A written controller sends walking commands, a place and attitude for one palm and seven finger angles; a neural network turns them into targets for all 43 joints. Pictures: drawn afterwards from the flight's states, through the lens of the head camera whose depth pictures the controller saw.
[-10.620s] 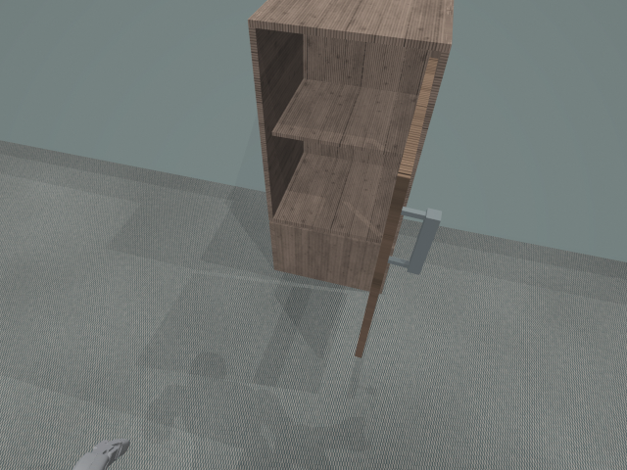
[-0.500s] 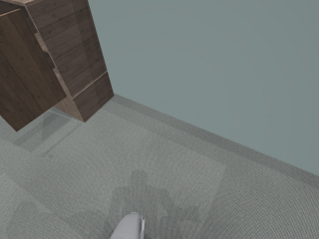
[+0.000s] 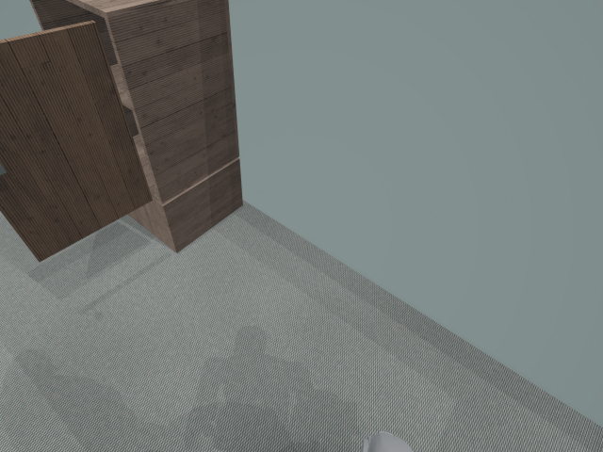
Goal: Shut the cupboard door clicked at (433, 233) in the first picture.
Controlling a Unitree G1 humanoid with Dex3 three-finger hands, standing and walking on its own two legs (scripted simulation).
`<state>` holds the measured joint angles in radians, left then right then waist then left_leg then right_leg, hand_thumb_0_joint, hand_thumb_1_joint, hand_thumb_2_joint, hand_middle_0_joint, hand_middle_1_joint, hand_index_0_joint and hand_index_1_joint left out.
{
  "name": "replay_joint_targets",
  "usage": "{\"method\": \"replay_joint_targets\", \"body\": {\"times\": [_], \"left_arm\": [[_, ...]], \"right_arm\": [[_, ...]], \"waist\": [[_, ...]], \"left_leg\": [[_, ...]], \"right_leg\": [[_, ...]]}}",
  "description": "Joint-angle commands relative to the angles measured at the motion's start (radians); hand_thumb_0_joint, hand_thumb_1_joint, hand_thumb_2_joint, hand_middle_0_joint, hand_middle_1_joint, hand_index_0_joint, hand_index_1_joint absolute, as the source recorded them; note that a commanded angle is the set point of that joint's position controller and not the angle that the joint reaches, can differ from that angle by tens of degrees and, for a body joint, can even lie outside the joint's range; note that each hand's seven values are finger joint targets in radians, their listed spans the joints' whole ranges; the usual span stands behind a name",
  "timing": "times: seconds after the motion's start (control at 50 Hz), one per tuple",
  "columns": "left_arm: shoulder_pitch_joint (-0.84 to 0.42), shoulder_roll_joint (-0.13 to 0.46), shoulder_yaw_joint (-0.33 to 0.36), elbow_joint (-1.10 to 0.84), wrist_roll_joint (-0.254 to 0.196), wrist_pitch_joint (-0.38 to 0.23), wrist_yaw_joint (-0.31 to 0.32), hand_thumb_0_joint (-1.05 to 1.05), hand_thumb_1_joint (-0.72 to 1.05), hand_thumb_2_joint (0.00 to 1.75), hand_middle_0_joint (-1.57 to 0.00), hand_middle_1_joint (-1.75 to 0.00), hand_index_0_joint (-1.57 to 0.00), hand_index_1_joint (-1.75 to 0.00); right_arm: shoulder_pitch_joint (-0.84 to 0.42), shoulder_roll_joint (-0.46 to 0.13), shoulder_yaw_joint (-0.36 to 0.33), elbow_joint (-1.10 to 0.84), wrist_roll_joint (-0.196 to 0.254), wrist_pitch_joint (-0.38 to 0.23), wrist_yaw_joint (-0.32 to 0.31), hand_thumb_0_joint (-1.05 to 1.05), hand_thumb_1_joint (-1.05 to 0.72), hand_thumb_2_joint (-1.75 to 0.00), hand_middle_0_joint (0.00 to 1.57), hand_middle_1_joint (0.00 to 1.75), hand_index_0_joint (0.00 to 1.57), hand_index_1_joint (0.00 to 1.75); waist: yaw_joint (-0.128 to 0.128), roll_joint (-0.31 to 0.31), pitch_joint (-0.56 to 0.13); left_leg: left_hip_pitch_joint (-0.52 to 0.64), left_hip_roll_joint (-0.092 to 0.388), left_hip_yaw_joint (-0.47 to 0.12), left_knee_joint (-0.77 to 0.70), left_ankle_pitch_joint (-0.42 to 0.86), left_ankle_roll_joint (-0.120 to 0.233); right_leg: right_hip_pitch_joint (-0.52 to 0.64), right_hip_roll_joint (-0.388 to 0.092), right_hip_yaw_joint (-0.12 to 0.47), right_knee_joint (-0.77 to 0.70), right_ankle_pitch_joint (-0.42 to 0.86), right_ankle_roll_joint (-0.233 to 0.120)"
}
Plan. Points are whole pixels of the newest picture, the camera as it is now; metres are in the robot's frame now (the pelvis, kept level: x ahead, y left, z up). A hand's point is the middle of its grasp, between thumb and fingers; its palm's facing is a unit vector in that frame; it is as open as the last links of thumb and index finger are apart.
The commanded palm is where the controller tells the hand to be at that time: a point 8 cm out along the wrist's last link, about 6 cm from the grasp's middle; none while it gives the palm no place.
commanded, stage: walk to a spot facing it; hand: left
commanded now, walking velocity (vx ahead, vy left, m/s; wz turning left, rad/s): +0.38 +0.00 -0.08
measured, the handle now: out of the picture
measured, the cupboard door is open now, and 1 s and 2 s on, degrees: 87 87 87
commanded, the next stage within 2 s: turn to face it in 0.48 s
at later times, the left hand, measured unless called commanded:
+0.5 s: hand (256, 357) +0.31 +0.10 -0.17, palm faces +0.02 -0.98 -0.17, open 7.3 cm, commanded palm none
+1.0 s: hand (190, 396) +0.24 +0.21 -0.20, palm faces +0.36 -0.92 -0.18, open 7.4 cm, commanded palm none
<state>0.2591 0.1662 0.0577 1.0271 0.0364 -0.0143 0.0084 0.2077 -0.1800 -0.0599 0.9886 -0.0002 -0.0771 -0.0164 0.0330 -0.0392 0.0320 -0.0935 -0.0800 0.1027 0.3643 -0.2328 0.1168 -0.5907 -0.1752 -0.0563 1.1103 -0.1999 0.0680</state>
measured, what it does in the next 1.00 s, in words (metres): walks ahead, turning left: right foot, then left foot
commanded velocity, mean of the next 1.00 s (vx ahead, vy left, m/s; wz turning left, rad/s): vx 0.16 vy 0.00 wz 0.37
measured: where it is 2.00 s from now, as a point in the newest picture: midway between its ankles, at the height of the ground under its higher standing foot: outside the picture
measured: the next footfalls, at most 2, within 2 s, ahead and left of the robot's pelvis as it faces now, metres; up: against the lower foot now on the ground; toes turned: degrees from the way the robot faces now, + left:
right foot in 0.36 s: +0.30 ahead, -0.16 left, +0.00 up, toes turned -8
left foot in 0.84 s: +0.38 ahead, +0.10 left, +0.00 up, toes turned +20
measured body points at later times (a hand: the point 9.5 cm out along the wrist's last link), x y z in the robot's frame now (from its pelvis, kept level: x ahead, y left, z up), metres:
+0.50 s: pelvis +0.20 -0.07 -0.01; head +0.22 -0.07 +0.44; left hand +0.31 +0.15 -0.15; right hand +0.10 -0.27 -0.17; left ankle +0.12 +0.06 -0.64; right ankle +0.26 -0.15 -0.74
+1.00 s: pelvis +0.28 +0.01 -0.01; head +0.30 +0.06 +0.43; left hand +0.22 +0.25 -0.18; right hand +0.48 -0.19 -0.12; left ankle +0.34 +0.09 -0.74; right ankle +0.30 -0.15 -0.66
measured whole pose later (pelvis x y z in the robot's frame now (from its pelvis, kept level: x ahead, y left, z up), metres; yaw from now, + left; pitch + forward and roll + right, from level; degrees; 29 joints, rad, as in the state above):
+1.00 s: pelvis +0.28 +0.01 -0.01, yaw +16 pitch -2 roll -3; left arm 0.25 0.22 0.07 1.00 0.02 0.04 0.01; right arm 0.08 -0.21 -0.05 0.91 -0.01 0.01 0.01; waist 0.04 -0.03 0.10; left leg -0.37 -0.01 0.08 0.57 -0.18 0.10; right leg -0.45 -0.11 -0.09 1.15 -0.46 0.08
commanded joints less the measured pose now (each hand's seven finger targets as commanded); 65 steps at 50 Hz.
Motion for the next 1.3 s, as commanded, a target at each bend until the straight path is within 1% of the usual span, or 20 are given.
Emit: {"method": "replay_joint_targets", "body": {"times": [0.0,0.22,0.26,0.3,0.32,0.34,0.36,0.38,0.44,0.52,0.64,0.74,0.78,0.8,0.82,0.84,0.86,0.92,1.0,1.28], "left_arm": [[0.006,0.046,0.013,-0.047,-0.008,0.009,-0.013,0.00,0.90,0.90,-0.20,-0.30,-0.20,-0.30],[-0.315,0.052,-0.008,-0.158,-0.019,-0.017,-0.031,0.00,0.90,0.90,-0.20,-0.30,-0.20,-0.30],[-0.241,0.064,-0.008,-0.143,-0.021,-0.025,-0.028,0.00,0.90,0.90,-0.20,-0.30,-0.20,-0.30],[-0.025,0.097,0.003,-0.074,-0.017,-0.039,-0.022,0.00,0.90,0.90,-0.20,-0.30,-0.20,-0.30],[0.126,0.150,0.018,-0.027,-0.011,-0.053,-0.015,0.00,0.90,0.90,-0.20,-0.30,-0.20,-0.30],[0.269,0.245,0.045,0.010,-0.005,-0.064,-0.002,0.00,0.90,0.90,-0.20,-0.30,-0.20,-0.30],[0.291,0.284,0.051,0.028,-0.025,-0.057,0.002,0.00,0.90,0.90,-0.20,-0.30,-0.20,-0.30],[0.198,0.253,0.044,0.007,-0.030,-0.049,0.007,0.00,0.90,0.90,-0.20,-0.30,-0.20,-0.30],[0.020,0.116,0.004,-0.021,-0.025,-0.057,0.010,0.00,0.90,0.90,-0.20,-0.30,-0.20,-0.30],[0.002,0.063,0.007,-0.028,-0.014,-0.065,0.016,0.00,0.90,0.90,-0.20,-0.30,-0.20,-0.30],[0.050,0.120,0.010,-0.014,-0.015,-0.056,0.018,0.00,0.90,0.90,-0.20,-0.30,-0.20,-0.30],[0.088,0.178,0.029,-0.021,-0.009,-0.028,0.022,0.00,0.90,0.90,-0.20,-0.30,-0.20,-0.30],[0.072,0.196,0.037,-0.033,-0.014,-0.016,0.022,0.00,0.90,0.90,-0.20,-0.30,-0.20,-0.30],[0.071,0.184,0.038,-0.052,-0.022,-0.009,0.019,0.00,0.90,0.90,-0.20,-0.30,-0.20,-0.30],[0.074,0.125,0.028,-0.095,-0.037,-0.005,0.009,0.00,0.90,0.90,-0.20,-0.30,-0.20,-0.30],[0.031,0.146,0.020,-0.122,-0.027,0.008,0.018,0.00,0.90,0.90,-0.20,-0.30,-0.20,-0.30],[0.002,0.145,0.022,-0.133,-0.026,0.018,0.020,0.00,0.90,0.90,-0.20,-0.30,-0.20,-0.30],[-0.001,0.144,0.036,-0.104,-0.018,0.030,0.013,0.00,0.90,0.90,-0.20,-0.30,-0.20,-0.30],[0.047,0.143,0.044,-0.098,-0.013,0.045,0.010,0.00,0.90,0.90,-0.20,-0.30,-0.20,-0.30],[-0.106,0.173,0.047,-0.186,-0.020,0.047,0.026,0.00,0.90,0.90,-0.20,-0.30,-0.20,-0.30]], "right_arm": [[0.153,-0.077,-0.003,0.015,-0.007,-0.009,-0.011,0.00,-0.90,-0.90,0.20,0.30,0.20,0.30],[0.360,-0.107,0.005,0.113,-0.028,-0.006,-0.024,0.00,-0.90,-0.90,0.20,0.30,0.20,0.30],[0.346,-0.124,0.006,0.124,-0.026,-0.003,-0.023,0.00,-0.90,-0.90,0.20,0.30,0.20,0.30],[0.316,-0.140,0.004,0.127,-0.015,-0.003,-0.024,0.00,-0.90,-0.90,0.20,0.30,0.20,0.30],[0.299,-0.129,0.004,0.119,-0.005,-0.007,-0.017,0.00,-0.90,-0.90,0.20,0.30,0.20,0.30],[0.326,-0.076,0.007,0.096,0.007,-0.013,-0.009,0.00,-0.90,-0.90,0.20,0.30,0.20,0.30],[0.338,-0.082,0.004,0.083,0.009,-0.008,-0.014,0.00,-0.90,-0.90,0.20,0.30,0.20,0.30],[0.294,-0.077,-0.002,0.085,0.006,0.002,-0.016,0.00,-0.90,-0.90,0.20,0.30,0.20,0.30],[0.241,0.009,0.003,0.091,-0.015,0.044,0.002,0.00,-0.90,-0.90,0.20,0.30,0.20,0.30],[0.273,0.027,-0.007,0.086,-0.027,0.084,0.016,0.00,-0.90,-0.90,0.20,0.30,0.20,0.30],[0.052,0.007,0.000,-0.006,-0.020,0.089,0.040,0.00,-0.90,-0.90,0.20,0.30,0.20,0.30],[-0.071,-0.029,0.000,-0.074,-0.019,0.083,0.047,0.00,-0.90,-0.90,0.20,0.30,0.20,0.30],[0.008,-0.082,-0.014,-0.070,-0.024,0.079,0.042,0.00,-0.90,-0.90,0.20,0.30,0.20,0.30],[0.096,-0.155,-0.032,-0.055,-0.028,0.072,0.038,0.00,-0.90,-0.90,0.20,0.30,0.20,0.30],[0.165,-0.277,-0.058,-0.056,-0.029,0.064,0.029,0.00,-0.90,-0.90,0.20,0.30,0.20,0.30],[0.187,-0.303,-0.055,-0.040,-0.013,0.078,0.020,0.00,-0.90,-0.90,0.20,0.30,0.20,0.30],[0.137,-0.285,-0.051,-0.058,-0.012,0.082,0.017,0.00,-0.90,-0.90,0.20,0.30,0.20,0.30],[-0.041,-0.215,-0.033,-0.120,-0.017,0.083,0.005,0.00,-0.90,-0.90,0.20,0.30,0.20,0.30],[-0.072,-0.206,-0.035,-0.137,-0.015,0.082,0.009,0.00,-0.90,-0.90,0.20,0.30,0.20,0.30],[0.073,-0.211,-0.066,-0.100,-0.021,0.100,0.009,0.00,-0.90,-0.90,0.20,0.30,0.20,0.30]], "waist": [[-0.028,0.152,0.103],[-0.109,0.120,0.110],[-0.068,0.116,0.066],[0.033,0.096,-0.033],[0.092,0.056,-0.122],[0.124,-0.156,-0.246],[0.088,-0.140,-0.285],[0.072,-0.028,-0.169],[-0.025,0.002,0.059],[-0.078,-0.073,0.033],[-0.035,-0.119,0.048],[0.004,-0.121,0.031],[-0.050,-0.038,-0.032],[-0.095,0.110,-0.104],[-0.116,0.428,-0.162],[-0.124,0.334,-0.216],[-0.103,0.238,-0.169],[-0.055,0.194,-0.065],[-0.031,0.155,-0.068],[-0.081,0.172,-0.103]], "left_leg": [[-0.012,0.303,-0.218,-0.211,0.271,0.013],[0.241,0.349,-0.181,-0.090,0.662,0.045],[0.199,0.343,-0.154,-0.007,0.841,0.037],[0.135,0.298,-0.119,0.208,0.914,-0.005],[-0.039,0.256,-0.104,0.400,0.752,-0.037],[-0.307,0.109,-0.035,0.715,0.184,-0.081],[-0.415,0.050,-0.078,0.972,-0.328,-0.089],[-0.436,0.116,-0.147,1.015,-0.286,-0.071],[-0.411,0.191,-0.147,0.956,-0.108,-0.085],[-0.404,0.203,-0.100,0.841,-0.023,-0.130],[-0.428,0.195,-0.020,0.540,-0.003,-0.162],[-0.337,0.163,0.016,0.357,-0.051,-0.144],[-0.154,0.132,0.021,0.205,0.028,-0.134],[0.025,0.190,-0.072,0.091,0.203,-0.106],[0.168,0.477,-0.463,0.037,0.658,0.027],[0.161,0.531,-0.486,0.033,0.728,0.106],[0.076,0.508,-0.438,0.000,0.517,0.101],[-0.125,0.378,-0.382,-0.072,0.147,0.047],[-0.191,0.303,-0.352,-0.134,-0.063,0.005],[-0.054,0.267,-0.610,-0.135,-0.083,0.024]], "right_leg": [[-0.102,0.005,0.029,-0.059,0.095,0.004],[-0.074,0.085,-0.034,-0.409,0.004,-0.066],[0.103,0.129,-0.064,-0.491,-0.034,-0.094],[0.387,0.171,-0.085,-0.600,0.058,-0.110],[0.659,0.102,-0.014,-0.620,0.154,-0.136],[0.914,-0.189,0.314,-0.642,0.372,-0.243],[0.923,-0.349,0.497,-0.714,0.543,-0.338],[0.764,-0.323,0.407,-0.768,0.374,-0.331],[0.343,-0.211,0.197,-0.888,0.114,-0.207],[0.268,-0.143,-0.005,-0.924,0.070,-0.164],[0.378,-0.137,-0.114,-0.847,0.356,-0.169],[0.447,-0.193,-0.114,-0.725,0.402,-0.156],[0.415,-0.184,-0.154,-0.534,0.381,-0.118],[0.315,-0.124,-0.185,-0.315,0.248,-0.068],[0.049,0.052,-0.178,-0.034,-0.418,0.021],[0.031,0.065,-0.036,0.074,-0.500,0.009],[0.030,0.036,-0.009,0.094,-0.453,0.005],[0.049,0.028,0.040,0.103,-0.253,0.009],[0.087,0.049,0.041,0.059,-0.133,0.019],[0.068,0.116,0.098,-0.153,-0.207,0.023]]}}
